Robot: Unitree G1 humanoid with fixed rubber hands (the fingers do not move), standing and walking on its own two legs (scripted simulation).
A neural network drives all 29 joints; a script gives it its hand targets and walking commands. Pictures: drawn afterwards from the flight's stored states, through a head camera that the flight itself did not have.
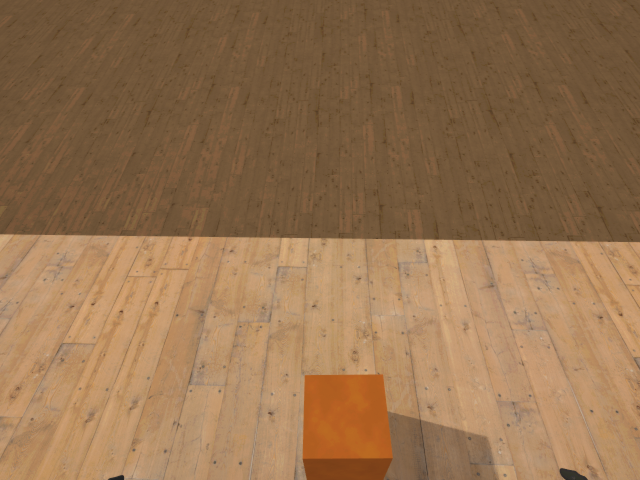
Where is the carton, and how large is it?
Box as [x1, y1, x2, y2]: [303, 374, 392, 479]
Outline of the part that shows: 382,374 305,375 303,462 307,479 383,478 392,458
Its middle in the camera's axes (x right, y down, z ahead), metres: +0.07 +0.53 +1.05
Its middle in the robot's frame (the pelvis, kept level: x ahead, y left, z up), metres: +0.39 -0.03 -0.66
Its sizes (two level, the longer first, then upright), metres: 0.210 0.200 0.250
